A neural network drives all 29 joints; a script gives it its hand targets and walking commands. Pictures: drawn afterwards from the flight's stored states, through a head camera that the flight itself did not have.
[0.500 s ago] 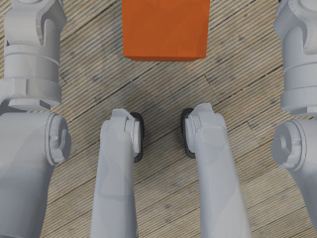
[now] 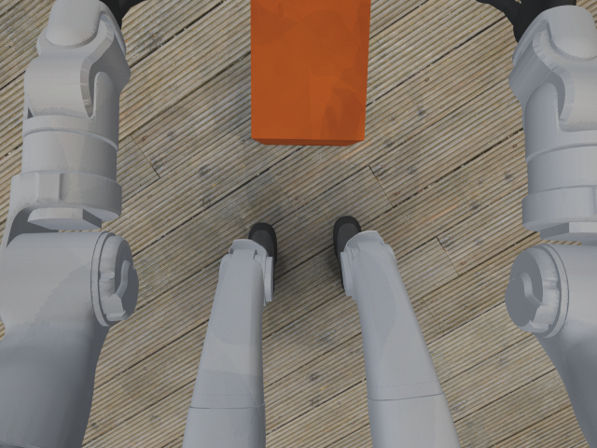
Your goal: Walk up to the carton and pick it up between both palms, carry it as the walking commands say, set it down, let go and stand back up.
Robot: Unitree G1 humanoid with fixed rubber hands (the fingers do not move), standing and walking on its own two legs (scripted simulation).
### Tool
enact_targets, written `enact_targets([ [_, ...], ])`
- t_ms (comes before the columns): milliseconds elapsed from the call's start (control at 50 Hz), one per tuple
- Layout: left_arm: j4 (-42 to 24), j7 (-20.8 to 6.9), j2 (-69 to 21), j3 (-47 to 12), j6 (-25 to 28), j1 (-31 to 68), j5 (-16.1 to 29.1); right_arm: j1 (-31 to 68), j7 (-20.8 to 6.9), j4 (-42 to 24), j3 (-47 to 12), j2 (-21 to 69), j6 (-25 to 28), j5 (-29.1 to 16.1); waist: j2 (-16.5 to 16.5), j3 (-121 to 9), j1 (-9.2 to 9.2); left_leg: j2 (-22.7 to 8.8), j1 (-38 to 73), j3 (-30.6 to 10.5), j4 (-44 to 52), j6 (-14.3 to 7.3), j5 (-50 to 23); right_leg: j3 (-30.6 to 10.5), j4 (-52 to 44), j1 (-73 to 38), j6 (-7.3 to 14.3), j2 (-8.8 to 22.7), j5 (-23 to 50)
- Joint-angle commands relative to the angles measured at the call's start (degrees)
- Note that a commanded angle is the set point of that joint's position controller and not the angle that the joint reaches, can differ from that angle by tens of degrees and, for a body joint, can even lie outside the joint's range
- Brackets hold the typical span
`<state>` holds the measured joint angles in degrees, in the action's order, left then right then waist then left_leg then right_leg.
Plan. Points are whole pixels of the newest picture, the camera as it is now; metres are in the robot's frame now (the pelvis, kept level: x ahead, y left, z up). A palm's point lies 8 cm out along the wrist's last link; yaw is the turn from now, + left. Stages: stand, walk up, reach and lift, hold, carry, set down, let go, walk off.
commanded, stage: set down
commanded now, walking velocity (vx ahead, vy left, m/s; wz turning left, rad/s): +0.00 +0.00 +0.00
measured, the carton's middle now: (307, 79) +0.56 -0.03 -0.53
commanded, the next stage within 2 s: let go in 0.06 s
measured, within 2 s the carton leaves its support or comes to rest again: neither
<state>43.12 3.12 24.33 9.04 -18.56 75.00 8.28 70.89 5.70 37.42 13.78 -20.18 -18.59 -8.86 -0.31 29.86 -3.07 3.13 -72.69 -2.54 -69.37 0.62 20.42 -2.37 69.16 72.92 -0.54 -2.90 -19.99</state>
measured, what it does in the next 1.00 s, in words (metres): rises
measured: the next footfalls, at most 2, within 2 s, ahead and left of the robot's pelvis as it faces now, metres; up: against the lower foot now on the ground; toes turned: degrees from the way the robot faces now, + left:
none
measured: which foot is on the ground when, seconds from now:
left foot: down 0.00-1.00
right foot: down 0.00-1.00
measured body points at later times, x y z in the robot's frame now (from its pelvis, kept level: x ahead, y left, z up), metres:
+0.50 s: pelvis +0.08 -0.01 +0.07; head +0.33 +0.00 +0.45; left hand +0.48 +0.20 -0.05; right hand +0.46 -0.24 -0.04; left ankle +0.11 +0.12 -0.61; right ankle +0.11 -0.12 -0.61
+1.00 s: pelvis +0.13 +0.01 +0.13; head +0.19 +0.01 +0.57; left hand +0.32 +0.24 +0.04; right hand +0.29 -0.23 +0.04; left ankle +0.11 +0.12 -0.61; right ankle +0.11 -0.12 -0.61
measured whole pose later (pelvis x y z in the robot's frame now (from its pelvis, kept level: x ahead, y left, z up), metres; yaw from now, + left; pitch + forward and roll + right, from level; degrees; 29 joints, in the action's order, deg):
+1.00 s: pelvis +0.13 +0.01 +0.13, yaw -1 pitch +8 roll +0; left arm 27.7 -2.4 11.7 3.8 -0.7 -10.5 -0.3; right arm -12.5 -4.0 26.8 3.4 -10.7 -0.3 0.3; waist 0.3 0.0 -1.1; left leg 2.1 -19.4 -2.1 -26.6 -1.2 14.6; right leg -4.1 26.3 19.8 -0.4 -1.4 -13.9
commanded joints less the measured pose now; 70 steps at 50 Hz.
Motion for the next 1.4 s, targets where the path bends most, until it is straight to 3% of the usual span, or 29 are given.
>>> enact_targets([
  [0, -0.77, -1.08, 5.91, 4.26, 4.98, 15.09, -3.55, 14.36, -1.39, -1.54, 2.29, -5.87, 5.05, 3.82, 0.01, -100.57, -0.59, 0.91, 27.70, 2.77, 10.53, 0.48, -12.62, 3.28, -11.06, -30.82, -1.76, -0.45, 16.39],
  [40, -1.07, -1.34, 3.74, 4.00, 6.72, 14.60, -4.93, 12.76, -1.89, -0.40, 2.86, -4.22, 6.88, 5.35, -0.80, -100.22, -1.16, 0.78, 28.43, 2.36, 10.94, 1.19, -15.43, 3.58, -11.57, -30.80, -1.65, -0.54, 19.41],
  [60, 0.58, -1.42, 2.96, 4.01, 7.54, 12.80, -5.87, 11.62, -2.13, 0.55, 2.62, -2.89, 7.75, 5.79, -1.18, -97.88, -0.48, 0.53, 28.12, 2.25, 11.55, 1.31, -16.67, 3.41, -12.09, -29.78, -1.63, -0.40, 20.49],
  [120, 3.50, -0.70, 0.72, 6.41, 8.47, 5.74, -9.90, 5.56, -3.14, 4.12, 5.17, -3.88, 9.29, 10.60, -1.25, -93.96, -0.92, 0.09, 27.69, 1.83, 12.96, 1.85, -17.23, 3.67, -12.78, -28.33, -1.48, -0.35, 20.23],
  [200, -2.26, 0.92, -1.82, 6.26, 9.04, -5.48, -13.31, -5.50, -5.09, 1.01, 5.73, -4.11, 10.69, 14.57, -2.36, -92.36, -0.57, -0.19, 31.94, 1.66, 17.06, 1.97, -19.07, 3.94, -15.13, -31.59, -1.22, -0.80, 21.57],
  [220, -3.60, 1.02, -1.89, 6.09, 9.05, -6.95, -12.99, -7.17, -5.35, -0.20, 5.50, -4.51, 10.87, 15.16, -0.89, -91.07, -0.94, -0.08, 31.42, 1.62, 18.04, 1.81, -18.41, 4.05, -15.74, -32.30, -1.23, -0.80, 21.37],
  [280, -9.11, 0.86, -3.44, 5.70, 9.87, -14.03, -13.11, -14.22, -6.66, -3.95, 3.68, -2.87, 11.51, 14.48, 0.30, -85.65, -0.55, -0.16, 31.76, 1.92, 21.31, 1.24, -18.16, 2.79, -19.44, -35.28, -0.74, 0.01, 21.74],
  [340, -13.89, 0.43, -3.69, 4.22, 11.74, -20.94, -12.62, -22.03, -7.76, -6.24, 0.81, -1.02, 12.80, 11.77, -0.34, -84.00, 0.61, -0.22, 33.25, 1.59, 22.77, 1.10, -22.71, 1.44, -21.65, -38.89, -0.36, 0.67, 27.34],
  [380, -16.33, -0.30, -5.27, 2.40, 12.81, -27.12, -11.37, -28.53, -8.48, -8.75, -0.73, -0.20, 13.71, 10.31, -1.17, -84.70, 0.00, -0.34, 34.98, 1.40, 23.71, 1.21, -25.92, 0.61, -22.64, -42.63, 0.04, 0.94, 32.75],
  [460, -16.39, -1.86, -7.16, 1.53, 14.77, -38.74, -10.78, -38.05, -9.19, -9.80, -2.43, 1.66, 15.42, 9.35, -0.07, -80.82, 0.31, -0.19, 32.49, 2.01, 26.75, 1.22, -27.74, -1.15, -24.56, -50.49, -0.19, 1.73, 43.32],
  [480, -16.80, -2.08, -7.15, 1.66, 15.36, -41.37, -11.20, -40.40, -9.29, -10.18, -3.03, 2.18, 15.78, 9.01, -0.90, -79.67, 1.12, -0.18, 32.63, 2.11, 27.53, 1.43, -27.92, -1.49, -25.10, -51.52, -0.28, 1.91, 43.96],
  [580, -13.64, -3.06, -8.71, 1.53, 17.46, -55.47, -11.34, -53.05, -9.10, -7.82, -4.37, 3.65, 17.55, 9.70, 0.95, -70.13, 1.86, -0.65, 35.20, 2.42, 31.87, 1.22, -28.00, -2.14, -28.66, -54.51, -1.17, 2.33, 44.89],
  [640, -15.94, -3.55, -8.56, 0.94, 19.09, -63.24, -11.16, -61.77, -8.67, -9.01, -4.56, 4.41, 18.98, 10.05, 1.05, -68.28, 1.79, -0.85, 40.74, 2.11, 34.05, 1.04, -30.80, -1.97, -30.92, -57.28, -1.44, 1.94, 45.91],
  [720, -18.00, -4.07, -8.37, -0.55, 20.20, -70.60, -10.64, -69.64, -8.60, -12.58, -5.55, 4.61, 20.45, 9.67, 1.02, -61.04, 1.92, -1.06, 48.28, 1.48, 37.52, 0.28, -31.37, -1.17, -35.12, -57.66, -1.66, 1.51, 41.73],
  [800, -20.66, -4.47, -7.95, -2.56, 20.40, -76.84, -9.78, -76.21, -8.97, -14.44, -7.12, 3.84, 20.77, 8.87, -1.64, -53.69, 2.32, -1.67, 57.47, 0.98, 40.91, 0.35, -30.33, 0.06, -39.94, -57.26, -1.37, 1.03, 32.23],
  [880, -23.21, -5.16, -7.36, -3.29, 20.28, -81.03, -8.59, -78.43, -9.27, -19.10, -7.92, 2.33, 20.82, 8.99, -0.31, -46.36, 2.31, -2.01, 63.06, 0.78, 44.12, 0.21, -27.12, 0.99, -43.37, -59.61, -0.83, 0.60, 25.32],
  [960, -24.01, -6.01, -7.55, -4.57, 18.48, -83.79, -7.65, -79.27, -9.76, -18.33, -8.08, 2.13, 18.69, 9.30, -1.42, -36.68, 2.26, -2.90, 64.45, 0.69, 47.55, 0.55, -17.99, 2.08, -46.14, -60.58, 0.02, 0.47, 14.40],
  [1000, -25.21, -6.36, -7.45, -4.65, 17.45, -84.86, -8.03, -79.06, -10.11, -19.22, -8.87, 2.20, 17.53, 9.05, -2.27, -34.29, 3.23, -3.12, 64.03, 0.82, 49.11, 0.71, -12.98, 2.67, -46.56, -63.18, 0.37, 0.29, 10.75],
  [1080, -25.69, -6.96, -7.09, -5.54, 14.96, -84.17, -8.02, -78.34, -10.42, -20.47, -9.22, 1.92, 14.78, 9.77, -0.41, -28.99, 2.38, -3.36, 61.73, 1.01, 50.97, -0.11, -4.66, 3.04, -46.26, -67.04, 0.08, 0.05, 7.24],
  [1120, -26.06, -7.25, -7.02, -5.82, 13.86, -83.38, -8.61, -77.85, -10.57, -20.66, -8.99, 1.90, 13.50, 10.28, -1.44, -26.67, 1.96, -3.65, 60.60, 1.08, 51.55, -0.41, -1.37, 3.41, -45.64, -69.41, -0.13, -0.16, 6.29],
  [1180, -25.65, -7.52, -7.04, -5.58, 12.19, -82.44, -9.47, -77.24, -10.49, -19.95, -8.81, 2.48, 11.63, 10.96, -0.55, -23.78, 2.07, -3.28, 61.10, 1.53, 51.14, -0.75, 0.01, 3.21, -45.96, -70.23, -0.44, 0.25, 4.53],
  [1320, -26.34, -7.16, -6.16, -4.20, 11.12, -83.82, -11.11, -78.95, -9.74, -20.61, -7.83, 2.15, 9.68, 11.51, 1.15, -25.35, 2.99, -1.99, 66.44, 1.27, 48.15, -1.05, -12.31, 1.69, -46.43, -70.17, -0.51, 0.96, 11.49],
  [1380, -26.41, -6.37, -4.99, -3.46, 12.17, -84.31, -10.47, -79.19, -8.69, -21.52, -8.31, 1.62, 8.21, 11.21, 0.55, -29.20, 4.61, -1.94, 68.45, 1.50, 46.63, -1.50, -17.14, 0.97, -45.16, -71.42, -0.62, 0.89, 15.50],
])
